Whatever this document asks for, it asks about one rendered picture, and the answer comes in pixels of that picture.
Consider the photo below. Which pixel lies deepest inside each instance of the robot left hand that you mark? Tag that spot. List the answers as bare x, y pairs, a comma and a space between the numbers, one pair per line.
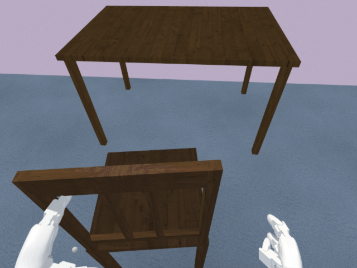
38, 244

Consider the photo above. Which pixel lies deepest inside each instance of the robot right hand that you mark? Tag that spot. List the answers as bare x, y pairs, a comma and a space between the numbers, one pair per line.
286, 253

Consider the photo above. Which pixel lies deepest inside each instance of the chair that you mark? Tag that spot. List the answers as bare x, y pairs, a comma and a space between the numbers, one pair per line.
146, 200

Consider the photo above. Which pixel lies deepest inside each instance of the table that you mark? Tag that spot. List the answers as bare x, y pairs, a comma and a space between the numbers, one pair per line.
241, 36

